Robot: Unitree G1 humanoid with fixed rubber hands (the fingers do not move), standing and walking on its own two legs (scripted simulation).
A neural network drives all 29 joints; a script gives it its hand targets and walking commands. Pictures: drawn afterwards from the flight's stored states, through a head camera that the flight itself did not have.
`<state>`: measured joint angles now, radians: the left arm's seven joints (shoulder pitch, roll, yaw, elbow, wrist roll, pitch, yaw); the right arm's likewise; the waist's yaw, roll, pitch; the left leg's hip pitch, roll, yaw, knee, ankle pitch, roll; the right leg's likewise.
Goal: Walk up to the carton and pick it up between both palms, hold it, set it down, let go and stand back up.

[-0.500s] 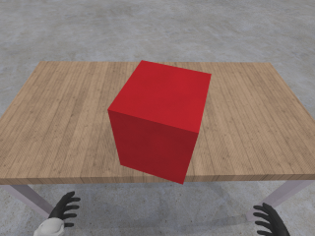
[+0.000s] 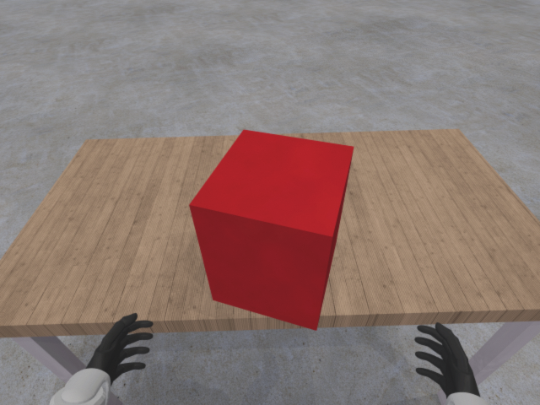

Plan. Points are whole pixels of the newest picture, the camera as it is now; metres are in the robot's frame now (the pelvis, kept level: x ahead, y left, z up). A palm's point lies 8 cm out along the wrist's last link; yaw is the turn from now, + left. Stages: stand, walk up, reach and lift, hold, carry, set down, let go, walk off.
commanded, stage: reach and lift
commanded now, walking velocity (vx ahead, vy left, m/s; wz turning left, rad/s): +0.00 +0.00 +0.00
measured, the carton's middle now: (279, 227) +0.40 +0.02 +0.04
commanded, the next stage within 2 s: none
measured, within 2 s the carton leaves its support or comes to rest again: neither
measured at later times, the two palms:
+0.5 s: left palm (96, 339) +0.19 +0.27 +0.04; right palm (427, 353) +0.18 -0.17 +0.03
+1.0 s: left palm (100, 297) +0.23 +0.27 +0.08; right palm (414, 307) +0.23 -0.16 +0.07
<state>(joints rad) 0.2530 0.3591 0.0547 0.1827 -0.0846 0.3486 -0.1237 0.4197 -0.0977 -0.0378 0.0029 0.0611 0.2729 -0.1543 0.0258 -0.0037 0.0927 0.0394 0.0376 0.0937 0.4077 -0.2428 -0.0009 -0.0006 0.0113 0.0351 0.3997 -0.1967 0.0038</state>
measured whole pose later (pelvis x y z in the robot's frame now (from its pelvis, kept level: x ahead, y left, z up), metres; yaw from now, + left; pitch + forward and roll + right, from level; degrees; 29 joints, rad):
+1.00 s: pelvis +0.06 +0.03 +0.00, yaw +3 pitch -6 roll -3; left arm 0.42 0.44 0.05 -0.37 -0.28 0.23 -0.14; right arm 0.54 -0.06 0.02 -0.35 0.20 0.12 -0.29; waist 0.03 -0.01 0.10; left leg 0.02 0.03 0.05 0.41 -0.32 0.03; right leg 0.07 0.00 0.00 0.22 -0.19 0.04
